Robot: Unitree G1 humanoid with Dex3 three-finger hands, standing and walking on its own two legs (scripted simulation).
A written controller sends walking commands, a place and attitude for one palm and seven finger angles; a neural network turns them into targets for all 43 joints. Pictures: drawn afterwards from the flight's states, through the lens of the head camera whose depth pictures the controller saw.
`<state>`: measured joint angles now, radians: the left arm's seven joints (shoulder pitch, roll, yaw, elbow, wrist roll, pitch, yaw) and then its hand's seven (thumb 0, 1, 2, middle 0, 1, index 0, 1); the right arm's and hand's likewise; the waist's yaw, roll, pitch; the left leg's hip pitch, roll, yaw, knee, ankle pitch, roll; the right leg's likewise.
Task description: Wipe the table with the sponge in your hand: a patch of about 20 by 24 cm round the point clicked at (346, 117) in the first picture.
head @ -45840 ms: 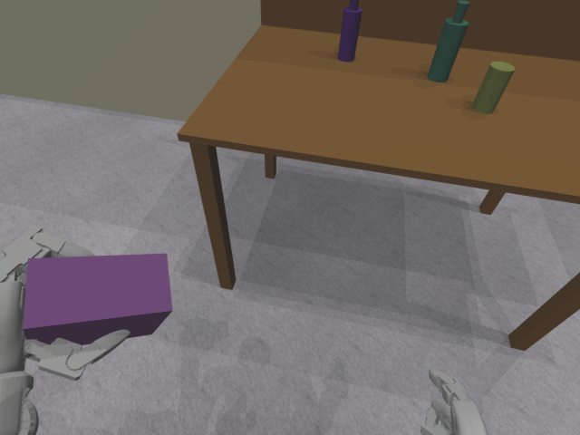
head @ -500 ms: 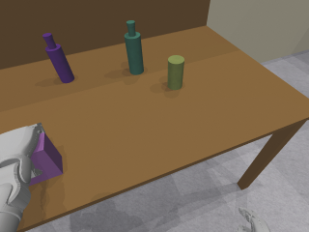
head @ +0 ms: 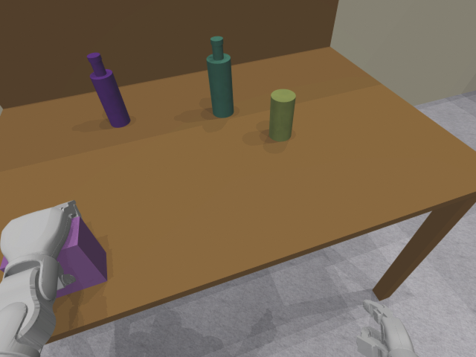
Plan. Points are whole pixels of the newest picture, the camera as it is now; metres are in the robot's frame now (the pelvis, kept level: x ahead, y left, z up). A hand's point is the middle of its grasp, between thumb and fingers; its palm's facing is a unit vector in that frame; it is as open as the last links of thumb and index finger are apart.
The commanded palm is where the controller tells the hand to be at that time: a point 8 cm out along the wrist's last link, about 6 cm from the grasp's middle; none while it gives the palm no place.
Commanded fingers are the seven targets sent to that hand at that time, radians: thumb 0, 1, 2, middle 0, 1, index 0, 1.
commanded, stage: lift the sponge slowly off the table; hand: left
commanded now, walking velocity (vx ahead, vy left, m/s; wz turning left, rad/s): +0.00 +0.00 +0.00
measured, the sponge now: (66, 266) +0.24 +0.35 +0.01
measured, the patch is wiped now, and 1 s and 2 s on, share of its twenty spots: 0.90 0.90 0.90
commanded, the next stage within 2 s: bring the sponge back beside the body in 1.96 s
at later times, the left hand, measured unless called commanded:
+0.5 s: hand (60, 249) +0.24 +0.33 +0.07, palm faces -0.04 -0.07 -1.00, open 10.4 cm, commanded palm +0.21 +0.33 +0.14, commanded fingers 0.00 0.10 1.30 -1.20 -1.60 -1.20 -1.60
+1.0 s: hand (52, 239) +0.24 +0.33 +0.10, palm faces -0.02 -0.06 -1.00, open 10.4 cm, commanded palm +0.21 +0.33 +0.17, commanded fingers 0.00 0.10 1.30 -1.20 -1.60 -1.20 -1.60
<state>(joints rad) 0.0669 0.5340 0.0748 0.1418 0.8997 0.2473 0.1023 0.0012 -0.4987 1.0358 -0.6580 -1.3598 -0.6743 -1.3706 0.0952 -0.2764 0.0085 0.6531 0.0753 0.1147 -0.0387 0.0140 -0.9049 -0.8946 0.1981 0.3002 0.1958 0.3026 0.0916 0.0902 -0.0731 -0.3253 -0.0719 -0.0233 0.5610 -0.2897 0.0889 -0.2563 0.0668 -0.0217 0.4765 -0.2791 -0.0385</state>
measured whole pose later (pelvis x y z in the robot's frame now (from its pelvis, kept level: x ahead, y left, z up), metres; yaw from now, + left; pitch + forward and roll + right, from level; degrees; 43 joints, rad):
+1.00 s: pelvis -0.01 -0.02 +0.01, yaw +1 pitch -2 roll -1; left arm -0.02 0.59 0.07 0.11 0.87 0.21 -0.04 -0.01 -0.52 1.04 -0.70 -1.32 -0.71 -1.33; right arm 0.06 -0.27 0.04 0.67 0.07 0.08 -0.07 0.01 -0.90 -0.89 0.20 0.30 0.20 0.30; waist 0.11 0.10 -0.01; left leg -0.20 -0.07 -0.04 0.46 -0.23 0.07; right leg -0.14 0.07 -0.03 0.39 -0.23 -0.06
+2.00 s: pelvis -0.03 -0.01 +0.01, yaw +0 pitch -3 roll -1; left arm -0.18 0.66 0.07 0.07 0.84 0.31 -0.15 0.00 -0.53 1.04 -0.70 -1.32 -0.72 -1.32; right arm 0.03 -0.26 0.07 0.66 0.07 0.08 -0.06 0.02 -0.90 -0.89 0.20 0.30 0.20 0.30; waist 0.11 0.11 0.01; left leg -0.17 -0.08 -0.03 0.42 -0.19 0.08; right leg -0.12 0.06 -0.01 0.37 -0.20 -0.05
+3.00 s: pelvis -0.03 -0.03 +0.01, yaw -1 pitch -5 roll -1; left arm 0.18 0.58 0.02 -0.29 0.82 0.40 -0.10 0.00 -0.53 1.04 -0.71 -1.31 -0.72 -1.32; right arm 0.00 -0.27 0.06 0.64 0.06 0.07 -0.05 0.02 -0.90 -0.89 0.20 0.30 0.20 0.30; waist 0.14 0.12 0.01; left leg -0.15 -0.05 -0.02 0.45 -0.21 0.05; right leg -0.10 0.09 -0.01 0.40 -0.21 -0.08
